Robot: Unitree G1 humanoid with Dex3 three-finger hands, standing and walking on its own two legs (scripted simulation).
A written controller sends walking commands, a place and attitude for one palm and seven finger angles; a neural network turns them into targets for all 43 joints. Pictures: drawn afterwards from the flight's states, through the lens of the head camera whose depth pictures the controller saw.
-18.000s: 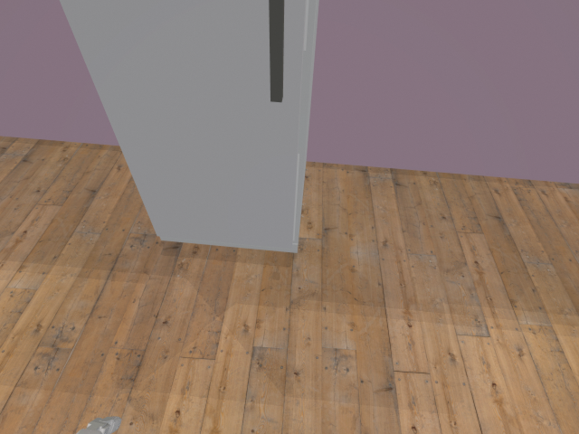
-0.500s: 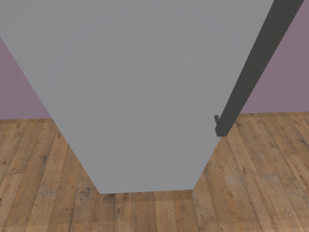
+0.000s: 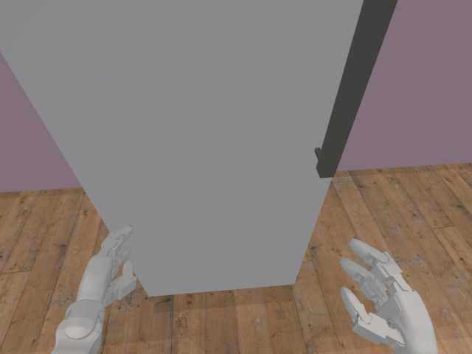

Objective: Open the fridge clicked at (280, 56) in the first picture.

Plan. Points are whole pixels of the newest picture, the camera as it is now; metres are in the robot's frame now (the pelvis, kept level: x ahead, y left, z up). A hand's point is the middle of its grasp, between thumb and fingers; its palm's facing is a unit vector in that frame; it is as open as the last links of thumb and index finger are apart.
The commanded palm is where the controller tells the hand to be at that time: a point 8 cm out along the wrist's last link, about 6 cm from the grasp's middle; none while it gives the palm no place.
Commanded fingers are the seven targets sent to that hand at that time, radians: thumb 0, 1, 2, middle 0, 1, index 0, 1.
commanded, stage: raise the hand to about handle height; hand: right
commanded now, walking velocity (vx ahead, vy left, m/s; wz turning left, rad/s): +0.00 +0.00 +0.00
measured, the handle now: (354, 51) +0.47 -0.15 +0.30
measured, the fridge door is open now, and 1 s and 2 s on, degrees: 0 0 0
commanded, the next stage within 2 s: move the hooked fingers beside the handle in 1.68 s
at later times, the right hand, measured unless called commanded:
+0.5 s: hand (427, 262) +0.23 -0.23 +0.13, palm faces -0.05 +1.00 -0.08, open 11.6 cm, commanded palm +0.20 -0.28 +0.14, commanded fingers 0.00 0.20 -0.43 0.28 1.00 0.28 1.00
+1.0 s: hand out of the picture +0.25 -0.29 +0.22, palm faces +0.01 +0.99 -0.12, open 13.8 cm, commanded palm +0.23 -0.33 +0.23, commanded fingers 0.00 0.50 -0.30 0.30 1.20 0.30 1.20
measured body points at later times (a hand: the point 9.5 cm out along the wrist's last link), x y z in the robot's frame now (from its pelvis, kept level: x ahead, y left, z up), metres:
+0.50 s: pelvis +0.00 -0.02 +0.03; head +0.00 -0.01 +0.48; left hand +0.15 +0.22 -0.05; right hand +0.22 -0.29 +0.14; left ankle +0.01 +0.11 -0.68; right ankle +0.04 -0.11 -0.68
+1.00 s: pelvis +0.01 -0.01 +0.05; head -0.01 +0.00 +0.50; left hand +0.22 +0.18 -0.01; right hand +0.25 -0.34 +0.23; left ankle +0.01 +0.11 -0.68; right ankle +0.04 -0.11 -0.68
